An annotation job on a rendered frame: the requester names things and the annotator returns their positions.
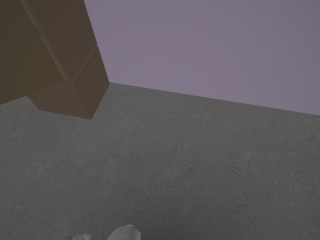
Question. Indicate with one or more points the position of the cupboard door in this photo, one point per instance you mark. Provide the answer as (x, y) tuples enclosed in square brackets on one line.
[(26, 66)]

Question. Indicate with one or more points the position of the left robot thigh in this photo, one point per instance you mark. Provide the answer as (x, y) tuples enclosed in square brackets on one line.
[(125, 233)]

